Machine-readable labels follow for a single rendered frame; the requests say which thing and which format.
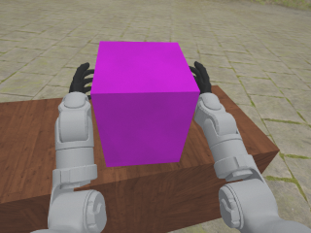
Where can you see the carton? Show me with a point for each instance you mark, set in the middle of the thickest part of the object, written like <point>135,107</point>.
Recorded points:
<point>143,96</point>

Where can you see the right robot hand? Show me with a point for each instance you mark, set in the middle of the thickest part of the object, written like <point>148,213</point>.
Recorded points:
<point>201,77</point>

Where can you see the left robot hand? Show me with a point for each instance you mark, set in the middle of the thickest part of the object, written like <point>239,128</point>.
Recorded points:
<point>79,81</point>

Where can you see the robot left upper arm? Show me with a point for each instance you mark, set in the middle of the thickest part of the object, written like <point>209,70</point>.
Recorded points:
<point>81,211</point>

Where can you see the left robot forearm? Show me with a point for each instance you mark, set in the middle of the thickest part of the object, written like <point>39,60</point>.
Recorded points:
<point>73,142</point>

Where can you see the pedestal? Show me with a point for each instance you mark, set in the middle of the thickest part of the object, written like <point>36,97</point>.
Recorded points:
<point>145,198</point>

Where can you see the robot right upper arm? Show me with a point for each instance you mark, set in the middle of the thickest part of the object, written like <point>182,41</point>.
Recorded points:
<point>250,207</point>

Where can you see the right robot forearm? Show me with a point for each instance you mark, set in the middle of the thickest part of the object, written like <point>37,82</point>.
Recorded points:
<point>232,162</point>

